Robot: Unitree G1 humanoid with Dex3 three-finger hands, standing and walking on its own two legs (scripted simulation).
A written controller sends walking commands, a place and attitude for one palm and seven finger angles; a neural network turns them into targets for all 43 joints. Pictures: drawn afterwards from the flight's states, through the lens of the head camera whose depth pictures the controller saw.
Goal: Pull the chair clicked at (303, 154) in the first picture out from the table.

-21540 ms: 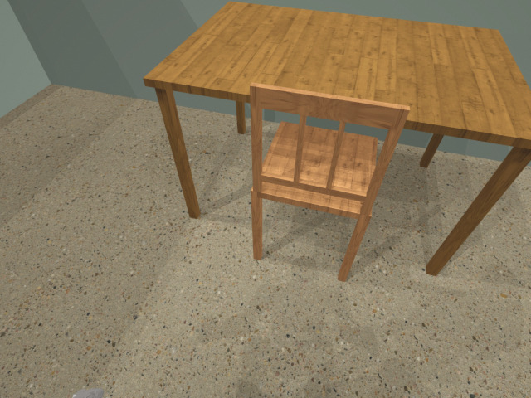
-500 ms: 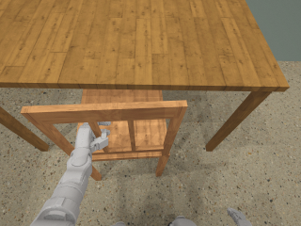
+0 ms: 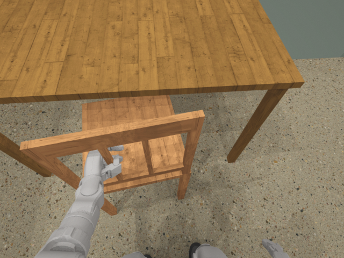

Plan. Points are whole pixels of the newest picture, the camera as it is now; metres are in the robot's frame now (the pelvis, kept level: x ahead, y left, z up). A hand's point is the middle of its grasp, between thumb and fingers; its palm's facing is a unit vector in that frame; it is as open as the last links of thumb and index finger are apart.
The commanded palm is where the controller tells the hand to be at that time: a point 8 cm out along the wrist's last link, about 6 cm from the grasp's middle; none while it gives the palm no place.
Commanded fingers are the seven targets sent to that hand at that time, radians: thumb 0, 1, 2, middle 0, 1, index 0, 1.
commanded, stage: step backward, pulling the chair out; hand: left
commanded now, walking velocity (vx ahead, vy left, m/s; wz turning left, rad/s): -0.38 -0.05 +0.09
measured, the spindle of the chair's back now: (112, 164) +0.36 +0.17 -0.11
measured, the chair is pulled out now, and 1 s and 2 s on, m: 0.09 0.23 0.44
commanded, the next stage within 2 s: none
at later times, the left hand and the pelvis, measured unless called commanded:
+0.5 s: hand (125, 204) +0.24 +0.11 -0.07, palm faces +0.05 -0.99 -0.15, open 4.9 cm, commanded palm +0.24 +0.16 -0.07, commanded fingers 0.00 0.90 0.90 -0.50 -1.45 -0.50 -1.45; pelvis -0.08 -0.01 +0.00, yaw +3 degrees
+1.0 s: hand (123, 227) +0.19 +0.11 -0.07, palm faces -0.03 -0.99 -0.15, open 4.9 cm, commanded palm +0.18 +0.16 -0.07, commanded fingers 0.00 0.90 0.90 -0.50 -1.45 -0.50 -1.45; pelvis -0.14 +0.00 -0.01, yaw +3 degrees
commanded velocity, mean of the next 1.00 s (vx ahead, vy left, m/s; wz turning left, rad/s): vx -0.38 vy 0.00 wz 0.04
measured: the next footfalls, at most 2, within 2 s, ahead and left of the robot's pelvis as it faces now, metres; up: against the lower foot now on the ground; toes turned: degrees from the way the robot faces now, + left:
left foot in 0.92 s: -0.09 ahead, +0.13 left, +0.00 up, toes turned +4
right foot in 1.10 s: -0.08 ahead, -0.13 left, +0.00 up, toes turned -1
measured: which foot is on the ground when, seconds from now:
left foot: down 0.00-0.74, up 0.76-0.90, down 0.92-1.00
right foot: down 0.00-0.96, up 0.98-1.00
